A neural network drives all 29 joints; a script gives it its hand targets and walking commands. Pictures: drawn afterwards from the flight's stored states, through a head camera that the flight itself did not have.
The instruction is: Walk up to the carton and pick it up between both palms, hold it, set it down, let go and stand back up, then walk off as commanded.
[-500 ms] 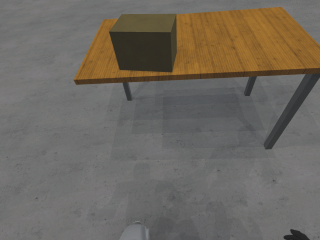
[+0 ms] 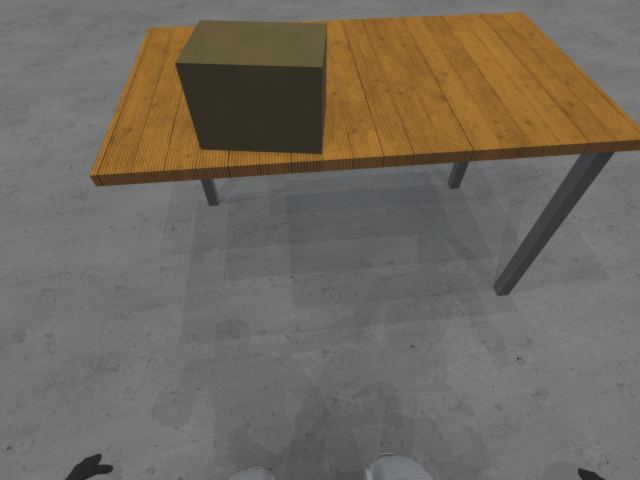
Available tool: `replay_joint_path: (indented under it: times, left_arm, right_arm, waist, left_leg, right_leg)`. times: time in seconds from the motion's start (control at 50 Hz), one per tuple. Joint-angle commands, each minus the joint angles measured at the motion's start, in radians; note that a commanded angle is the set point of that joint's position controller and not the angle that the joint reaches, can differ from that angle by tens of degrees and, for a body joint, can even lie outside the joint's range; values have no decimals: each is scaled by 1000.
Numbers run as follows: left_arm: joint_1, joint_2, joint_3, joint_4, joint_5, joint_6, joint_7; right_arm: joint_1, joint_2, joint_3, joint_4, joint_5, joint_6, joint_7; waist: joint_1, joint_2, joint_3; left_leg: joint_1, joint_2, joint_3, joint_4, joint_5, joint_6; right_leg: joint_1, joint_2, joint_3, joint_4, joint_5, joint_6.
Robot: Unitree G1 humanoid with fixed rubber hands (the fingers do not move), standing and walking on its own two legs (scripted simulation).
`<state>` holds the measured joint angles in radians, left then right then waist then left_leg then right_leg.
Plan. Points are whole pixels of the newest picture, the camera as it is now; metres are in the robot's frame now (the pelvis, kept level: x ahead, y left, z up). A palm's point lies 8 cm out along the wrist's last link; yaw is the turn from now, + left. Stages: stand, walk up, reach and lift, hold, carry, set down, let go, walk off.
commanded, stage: walk up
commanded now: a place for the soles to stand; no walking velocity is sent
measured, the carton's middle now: (262, 88) +0.80 +0.10 +0.05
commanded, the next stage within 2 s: none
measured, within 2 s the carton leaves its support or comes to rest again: neither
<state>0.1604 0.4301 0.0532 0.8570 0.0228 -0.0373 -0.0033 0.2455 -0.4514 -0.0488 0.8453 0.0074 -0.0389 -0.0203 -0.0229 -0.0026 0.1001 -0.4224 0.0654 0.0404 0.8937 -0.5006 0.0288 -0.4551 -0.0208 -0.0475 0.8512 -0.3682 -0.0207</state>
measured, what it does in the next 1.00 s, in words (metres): walks ahead: left foot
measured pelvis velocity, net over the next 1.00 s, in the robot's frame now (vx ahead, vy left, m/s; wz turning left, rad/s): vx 0.09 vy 0.07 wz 0.02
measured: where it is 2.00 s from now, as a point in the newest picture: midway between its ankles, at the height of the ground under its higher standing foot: (289, 415)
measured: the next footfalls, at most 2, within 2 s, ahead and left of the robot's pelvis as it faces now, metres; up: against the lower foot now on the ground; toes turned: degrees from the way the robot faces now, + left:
left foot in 0.86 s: +0.16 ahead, +0.19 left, +0.00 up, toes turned +8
right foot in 1.20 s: +0.30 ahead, -0.06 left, +0.00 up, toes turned -4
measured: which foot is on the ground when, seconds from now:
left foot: down 0.00-0.62, up 0.64-0.84, down 0.86-1.00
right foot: down 0.00-0.86, up 0.88-1.00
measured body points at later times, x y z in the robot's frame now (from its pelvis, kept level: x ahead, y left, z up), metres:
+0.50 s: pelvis +0.01 +0.00 +0.03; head +0.03 +0.00 +0.48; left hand +0.13 +0.32 -0.08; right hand +0.13 -0.32 -0.08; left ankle +0.02 +0.14 -0.70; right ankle +0.05 -0.11 -0.70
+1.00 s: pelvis +0.09 +0.07 +0.02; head +0.10 +0.08 +0.47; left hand +0.16 +0.42 -0.08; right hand +0.16 -0.28 -0.07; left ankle +0.12 +0.18 -0.70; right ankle +0.11 -0.07 -0.64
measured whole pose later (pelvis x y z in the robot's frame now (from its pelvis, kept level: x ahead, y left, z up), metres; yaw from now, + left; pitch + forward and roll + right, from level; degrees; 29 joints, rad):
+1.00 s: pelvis +0.09 +0.07 +0.02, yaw +1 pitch -4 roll +1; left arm 0.25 0.49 0.09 0.94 0.01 -0.04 -0.03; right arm 0.27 -0.46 -0.10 0.91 -0.02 -0.06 0.05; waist -0.02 -0.04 0.07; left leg -0.29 0.03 0.11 0.66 -0.31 0.03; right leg -0.46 -0.02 0.05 1.08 -0.43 -0.03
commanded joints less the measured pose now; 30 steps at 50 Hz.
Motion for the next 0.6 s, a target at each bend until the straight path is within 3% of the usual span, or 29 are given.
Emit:
replay_joint_path:
  times: [0.0,0.02,0.04,0.06,0.08,0.1,0.12,0.14,0.16,0.22,0.28,0.4,0.54,0.56,0.58]
  left_arm:
    - [-73,172,36,-49,-18,10,2]
    - [-38,164,38,-30,-20,21,4]
    - [-36,194,50,-5,-15,23,7]
    - [-35,182,51,3,-13,18,2]
    - [-28,186,54,16,-11,10,0]
    - [-41,210,58,24,-8,2,0]
    - [-70,228,57,23,-10,0,-3]
    - [-91,224,51,25,-15,1,-4]
    - [-114,216,44,31,-18,4,-4]
    - [-128,191,32,56,-14,12,-4]
    - [-144,189,29,78,-12,15,-10]
    - [-172,176,16,117,-18,13,-14]
    - [-184,164,9,160,-21,14,-16]
    - [-58,257,53,132,-15,-15,-33]
    - [25,297,71,164,-6,-23,-32]
  right_arm:
    - [96,-228,-54,8,-21,-48,-14]
    - [15,-291,-56,-8,-24,-52,-12]
    - [-41,-303,-54,-10,-19,-50,-10]
    - [-70,-278,-45,-9,-23,-50,-9]
    - [-83,-246,-33,-6,-18,-48,-9]
    - [-90,-210,-22,-3,-12,-42,-11]
    - [-74,-189,-18,9,-5,-38,-13]
    - [-61,-180,-16,30,-6,-36,-13]
    - [-51,-174,-14,46,-7,-36,-11]
    - [-97,-197,-14,58,-13,-38,-3]
    - [-126,-192,-5,74,-13,-36,-2]
    - [-169,-168,9,116,-15,-30,6]
    - [-198,-155,15,158,-15,-26,11]
    - [-147,-237,-39,106,-35,-24,46]
    - [-182,-228,-44,98,-43,-16,58]
  waist:
    - [-24,17,-135]
    - [24,118,-120]
    - [34,111,-96]
    - [52,73,-102]
    - [59,40,-125]
    - [52,1,-129]
    - [28,-30,-132]
    - [14,-23,-150]
    - [3,-11,-151]
    - [23,8,-137]
    - [27,-15,-132]
    - [25,-6,-122]
    - [29,-9,-127]
    - [48,41,-197]
    - [90,-33,-141]
  left_leg:
    - [138,119,-228,-347,274,66]
    - [65,236,-436,-412,208,146]
    - [-4,268,-436,-396,265,197]
    - [-1,224,-359,-351,347,170]
    - [-22,160,-253,-300,392,112]
    - [-56,91,-159,-258,355,51]
    - [-5,32,-88,-213,282,19]
    - [72,14,-62,-199,243,11]
    - [105,17,-68,-234,239,12]
    - [86,87,-153,-334,259,50]
    - [78,79,-141,-362,241,39]
    - [144,60,-114,-428,217,17]
    - [201,60,-105,-497,302,0]
    - [131,15,-82,-408,-89,41]
    - [-72,-21,-42,-298,-191,31]
  right_leg:
    - [-16,-89,122,-68,253,-62]
    - [-12,-17,59,-3,57,-21]
    - [68,-20,63,-8,-100,-15]
    - [119,-27,78,-80,-27,-19]
    - [183,-51,107,-153,136,-33]
    - [217,-97,173,-226,203,-62]
    - [163,-146,247,-267,213,-103]
    - [119,-179,283,-285,209,-125]
    - [103,-173,259,-286,204,-116]
    - [136,-92,150,-263,144,-57]
    - [173,-96,159,-311,109,-52]
    - [170,-110,169,-410,62,-42]
    - [234,-113,152,-480,133,-25]
    - [347,-122,188,-480,-259,-56]
    - [441,-192,323,-558,-468,-95]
